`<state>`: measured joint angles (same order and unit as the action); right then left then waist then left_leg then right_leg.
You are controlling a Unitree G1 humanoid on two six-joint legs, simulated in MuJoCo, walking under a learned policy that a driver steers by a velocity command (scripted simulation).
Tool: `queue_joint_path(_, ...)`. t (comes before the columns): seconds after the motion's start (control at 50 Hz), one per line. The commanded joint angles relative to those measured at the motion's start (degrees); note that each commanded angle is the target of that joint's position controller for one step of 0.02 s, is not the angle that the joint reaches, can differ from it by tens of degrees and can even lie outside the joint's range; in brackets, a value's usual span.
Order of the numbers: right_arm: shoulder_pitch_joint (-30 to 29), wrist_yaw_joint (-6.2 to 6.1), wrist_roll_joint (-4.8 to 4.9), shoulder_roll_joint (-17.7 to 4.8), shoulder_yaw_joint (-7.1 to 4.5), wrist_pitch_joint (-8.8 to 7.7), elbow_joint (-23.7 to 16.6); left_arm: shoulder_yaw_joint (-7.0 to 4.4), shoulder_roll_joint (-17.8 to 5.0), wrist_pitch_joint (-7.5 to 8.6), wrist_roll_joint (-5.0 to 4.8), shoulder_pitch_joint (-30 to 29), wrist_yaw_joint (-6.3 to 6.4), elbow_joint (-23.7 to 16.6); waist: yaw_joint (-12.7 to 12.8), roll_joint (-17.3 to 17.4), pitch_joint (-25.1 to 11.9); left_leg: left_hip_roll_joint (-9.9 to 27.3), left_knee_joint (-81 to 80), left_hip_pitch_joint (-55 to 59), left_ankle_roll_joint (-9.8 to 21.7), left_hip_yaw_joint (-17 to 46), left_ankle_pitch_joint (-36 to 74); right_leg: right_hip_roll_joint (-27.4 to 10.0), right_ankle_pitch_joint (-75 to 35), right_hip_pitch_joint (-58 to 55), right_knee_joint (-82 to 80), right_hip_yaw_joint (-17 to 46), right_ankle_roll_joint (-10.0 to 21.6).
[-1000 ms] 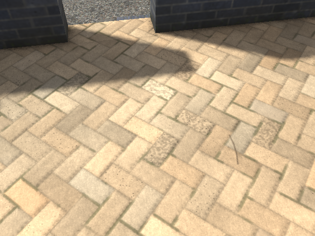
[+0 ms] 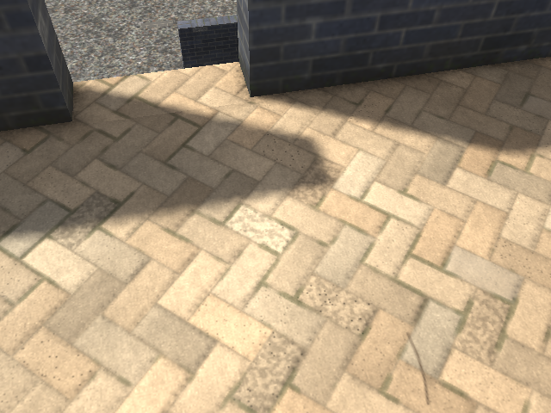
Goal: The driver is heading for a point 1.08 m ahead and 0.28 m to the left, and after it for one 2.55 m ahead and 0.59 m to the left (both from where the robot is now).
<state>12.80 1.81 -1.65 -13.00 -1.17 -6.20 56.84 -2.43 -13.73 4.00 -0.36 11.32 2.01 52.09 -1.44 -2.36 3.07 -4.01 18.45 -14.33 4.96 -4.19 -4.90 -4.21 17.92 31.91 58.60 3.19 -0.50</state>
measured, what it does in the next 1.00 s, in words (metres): walks ahead, turning left: right foot, then left foot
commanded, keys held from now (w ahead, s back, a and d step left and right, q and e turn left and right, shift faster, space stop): no key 0.28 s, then q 0.16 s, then w+q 0.46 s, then w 0.10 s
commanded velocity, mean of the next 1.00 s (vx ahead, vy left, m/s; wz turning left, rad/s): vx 0.21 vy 0.00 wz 0.28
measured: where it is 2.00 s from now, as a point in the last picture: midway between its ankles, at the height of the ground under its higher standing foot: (167, 299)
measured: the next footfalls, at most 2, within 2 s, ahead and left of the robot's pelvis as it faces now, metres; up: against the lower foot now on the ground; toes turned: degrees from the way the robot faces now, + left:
right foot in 0.18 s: +0.15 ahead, -0.15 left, +0.00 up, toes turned +0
left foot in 0.66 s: +0.10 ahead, +0.11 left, +0.00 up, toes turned +13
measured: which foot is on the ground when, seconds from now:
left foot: down 0.00-0.42, up 0.44-0.64, down 0.66-1.00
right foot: up 0.00-0.16, down 0.18-0.64, up 0.66-1.00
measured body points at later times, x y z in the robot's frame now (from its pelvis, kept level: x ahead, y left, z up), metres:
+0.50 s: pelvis +0.07 -0.02 -0.01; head +0.10 -0.02 +0.44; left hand +0.14 +0.25 -0.15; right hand +0.16 -0.29 -0.15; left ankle +0.04 +0.07 -0.71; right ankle +0.11 -0.15 -0.74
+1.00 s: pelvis +0.20 +0.06 +0.00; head +0.22 +0.11 +0.45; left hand +0.35 +0.37 -0.09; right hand +0.24 -0.19 -0.12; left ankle +0.06 +0.10 -0.74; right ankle +0.44 -0.03 -0.69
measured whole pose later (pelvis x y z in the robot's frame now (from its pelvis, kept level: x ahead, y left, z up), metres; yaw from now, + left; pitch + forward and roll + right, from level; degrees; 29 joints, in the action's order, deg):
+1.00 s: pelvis +0.20 +0.06 +0.00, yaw +20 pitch +3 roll -2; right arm 27.5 -1.5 0.8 -10.7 -2.3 -4.1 53.9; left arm -4.0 -15.2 6.4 -0.8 -2.9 -1.2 47.1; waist -4.8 -2.5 0.1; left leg -2.6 13.7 1.6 4.6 7.3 -17.5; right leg -1.4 -4.5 36.7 32.8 1.9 -0.1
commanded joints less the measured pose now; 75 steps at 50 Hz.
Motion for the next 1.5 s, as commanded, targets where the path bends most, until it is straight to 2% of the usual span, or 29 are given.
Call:
queue_joint_path(0.02,-4.9,-1.22,-0.05,-7.4,-0.94,-0.4,-3.2,-0.08,-0.6,-1.51,0.55,8.4,0.5,0.2,4.3,7.0,-7.9,14.0,-4.7,-4.2,9.6,4.7,35.3,-0.7,-6.8,-13.3,-11.8,-0.8,-1.0)
queue_joint_path(0.1,-2.4,-1.9,0.79,-8.5,-1.09,1.31,-1.6,-0.72,-2.9,-2.94,0.22,3.1,0.34,-0.6,2.2,6.8,-7.0,15.3,-5.2,-3.5,8.7,8.2,12.3,0.0,-9.4,-15.8,-20.7,-0.8,-1.0)
queue_joint_path(0.16,-1.4,-2.14,2.04,-5.7,-0.17,2.09,-0.7,-1.28,-3.8,-2.87,1.3,2.9,0.4,0.1,3.2,4.7,-4.6,11.8,-1.2,-5.0,4.3,9.1,-4.5,0.6,-13.6,-21.9,-33.5,-1.6,1.3)
queue_joint_path(0.2,6.4,-2.1,0.82,-4.2,0.04,1.89,0.8,-2.22,-9.1,-2.93,1.02,2.8,0.86,0.0,-2.2,-5.1,-4.4,4.2,5.0,-8.7,-0.5,4.8,-14.7,-6.1,-25.9,-26.2,-34.2,5.1,5.1)
queue_joint_path(0.22,7.4,-2.73,0.93,-2.4,0.42,2.52,1.1,-1.82,-6.5,-2.85,0.69,1.8,0.45,1.2,-2.7,-9.7,-5.6,3.5,4.8,-3.8,-1.7,2.3,-14.0,-5.9,-13.2,-20.5,-36.6,5.8,6.7)
queue_joint_path(0.26,3.2,-3.53,1.07,-4.7,-0.06,3.84,1.1,-1.23,-3.0,-2.31,0.7,-1.0,-0.21,1.0,-1.1,-4.7,-2.4,4.0,4.9,-0.8,-2.6,2.3,-10.7,-1.7,-7.2,-15.8,-37.3,3.5,4.1)
queue_joint_path(0.34,-0.2,-3.67,1.75,-6.7,-0.57,4.49,-0.4,-2.54,-6.4,-1.54,0.07,0.2,0.71,1.5,0.9,-0.9,-3.9,4.6,7.3,-4.3,-1.6,4.1,-4.3,-0.3,-17.4,-22.3,-32.4,0.5,3.7)
queue_joint_path(0.42,-3.0,-3.76,2.39,-5.7,-1.23,5.22,-4.1,-4.05,-8.8,-2.45,0.31,5.7,2.59,2.0,2.9,-4.2,-8.0,3.2,20.4,-11.1,-2.5,3.5,-4.5,-9.4,-26.8,-28.2,-33.3,7.4,10.1)
queue_joint_path(0.46,-2.1,-3.53,2.38,-5.2,-1.76,6.22,-4.9,-4.22,-9.0,-2.43,0.58,5.4,3.29,0.9,3.8,-9.0,-9.8,2.9,35.5,-15.9,-3.5,2.8,-28.4,-19.0,-27.8,-29.2,-37.4,15.2,16.1)
queue_joint_path(0.48,-3.3,-3.21,2.76,-5.7,-2.09,6.66,-5.9,-4.34,-9.5,-1.87,0.68,5.7,3.3,0.1,4.6,-6.7,-8.9,5.7,42.6,-19.3,-3.5,5.6,-32.7,-21.7,-18.0,-28.4,-40.7,18.0,17.7)
queue_joint_path(0.52,-3.9,-2.44,3.61,-5.2,-2.3,7.1,-7.2,-4.71,-10.9,-0.76,-0.96,-1.6,2.94,-1.9,1.7,-4.1,-5.0,10.0,35.6,-17.0,-2.5,7.1,-28.0,-18.6,7.0,-21.3,-46.1,14.0,12.4)
queue_joint_path(0.58,1.7,-1.81,2.79,-4.7,-2.94,6.75,-4.9,-5.06,-11.7,-0.89,-1.33,-6.5,1.45,-2.2,-1.6,-5.4,-4.3,5.2,23.4,-0.3,-1.8,-1.1,-17.2,-11.2,10.1,-10.6,-45.7,0.6,7.8)
queue_joint_path(0.64,12.7,-1.49,2.93,-4.8,-4.39,6.46,0.1,-3.8,-6.5,-1.25,-0.9,-6.2,-0.16,-1.4,-5.3,3.0,-3.4,1.0,12.0,13.2,0.5,-3.5,-16.3,-6.4,16.8,-1.8,-27.4,-9.0,4.1)
queue_joint_path(0.66,16.2,-1.89,2.59,-9.9,-5.51,5.73,-0.5,-2.51,-2.7,-1.04,-0.04,-8.5,-0.94,-3.3,-6.3,17.9,-1.9,14.6,1.3,17.0,6.5,20.1,-25.9,-1.5,16.6,10.2,-2.1,-12.9,0.3)
queue_joint_path(0.68,15.3,-1.07,1.75,-14.2,-5.11,3.49,-3.5,-2.14,-1.8,0.57,-0.55,-12.3,-1.2,-7.3,-4.7,20.0,-1.6,24.6,-9.8,16.4,15.4,48.0,-35.0,4.6,16.6,22.0,7.6,-3.6,0.6)
queue_joint_path(0.7,12.8,-0.75,1.3,-13.4,-4.87,1.78,-3.9,-2.32,-4.4,2.0,-2.47,-15.1,-1.51,-8.7,-3.6,13.5,2.0,27.2,-12.5,14.3,16.4,51.1,-38.2,1.1,12.2,27.0,11.3,1.5,2.2)
queue_joint_path(0.74,6.3,-0.9,2.22,-10.3,-3.74,0.65,-6.5,-3.19,-8.3,3.28,-0.71,-10.9,-1.35,-6.1,0.4,6.7,2.7,22.0,-8.5,13.0,10.6,37.6,-23.1,-1.8,-1.0,24.2,7.5,1.6,3.0)
queue_joint_path(0.78,6.0,-1.41,2.28,-8.4,-3.22,0.99,-7.5,-3.8,-9.2,3.32,0.88,-10.3,-1.12,-5.0,0.7,6.7,0.5,17.2,-9.1,11.2,7.6,27.8,-10.8,-1.5,-8.3,16.2,-1.0,0.8,1.9)
queue_joint_path(0.92,15.6,-3.65,2.46,-7.9,-3.32,1.65,-5.6,-2.05,-3.4,3.24,-0.35,-20.5,-2.75,-9.0,-2.7,8.4,0.0,12.9,-8.1,13.0,5.0,18.9,6.3,3.8,-22.3,9.4,-23.4,-2.2,0.0)
queue_joint_path(1.06,18.6,-3.75,2.63,-7.3,-3.76,2.03,-3.4,-1.06,-4.3,4.29,-0.92,-25.9,-4.63,-12.7,-4.0,9.6,3.2,16.5,-5.3,18.5,4.9,19.6,12.4,3.8,-20.8,6.2,-31.3,-3.6,2.4)
queue_joint_path(1.1,16.8,-3.65,2.34,-8.5,-4.16,2.38,-3.9,-1.87,-6.5,4.45,-0.81,-21.4,-4.51,-12.1,-1.3,11.4,0.3,16.2,-0.2,19.5,3.8,18.5,29.4,6.0,-16.7,-2.0,-31.8,-5.6,4.3)
queue_joint_path(1.14,14.1,-3.11,1.69,-8.7,-4.0,2.75,-5.0,-3.68,-10.4,4.2,-0.48,-5.8,-3.65,-8.5,6.3,12.4,-10.1,12.8,16.6,14.9,1.6,15.9,44.4,5.7,-17.9,-23.8,-31.4,-5.1,8.6)
queue_joint_path(1.16,12.9,-2.81,0.63,-7.1,-3.24,2.49,-6.6,-4.3,-13.6,3.87,0.57,6.4,-3.15,-6.5,10.4,6.0,-19.7,8.9,33.4,2.5,0.5,15.0,26.9,-5.1,-16.8,-42.9,-28.9,7.6,12.8)
queue_joint_path(1.18,23.1,-2.07,2.11,1.3,-1.15,1.7,-5.1,-4.88,-15.4,3.53,0.52,11.8,-3.87,-3.5,5.8,-14.2,-29.2,-1.2,54.3,-19.0,-3.3,13.8,-23.6,-19.6,-6.8,-62.9,-34.4,35.8,22.6)
queue_joint_path(1.2,19.8,-2.18,3.75,-5.4,-2.33,0.79,-4.6,-3.51,-9.4,3.48,-0.4,10.9,-4.03,-3.0,7.6,-9.3,-23.7,1.1,60.3,-25.1,-2.2,17.5,-26.5,-17.8,2.0,-57.9,-41.1,40.6,20.1)
queue_joint_path(1.22,11.4,-2.2,4.59,-9.0,-3.29,0.3,-7.1,-2.79,-7.2,3.41,-0.74,4.9,-3.69,-3.9,7.0,-4.9,-12.7,4.0,60.0,-27.7,-1.7,15.1,-21.6,-15.4,0.3,-47.4,-42.6,30.3,17.1)
queue_joint_path(1.26,5.6,-2.63,3.04,-8.1,-3.59,0.01,-8.5,-1.99,-5.7,3.37,0.34,-1.6,-3.82,-4.8,3.2,2.7,-4.9,8.7,54.7,-23.1,-1.8,11.3,-14.6,-11.4,-11.9,-30.3,-45.9,19.1,15.4)
queue_joint_path(1.34,6.9,-2.62,2.69,-3.7,-3.27,1.34,-9.1,-1.61,-5.7,3.58,0.36,-0.3,-3.7,-2.8,-0.2,-1.4,-3.0,12.1,45.4,-19.3,-2.7,9.3,-12.2,-8.3,-15.7,-21.2,-51.3,10.2,15.6)
queue_joint_path(1.5,-11.1,-1.42,2.35,-3.4,-1.96,0.87,-14.5,-2.5,-10.3,2.36,-0.94,7.5,-2.37,-0.3,4.9,-0.6,-0.2,9.4,17.8,-17.6,-4.8,4.5,8.6,-5.7,-18.2,-21.8,-51.7,1.1,12.4)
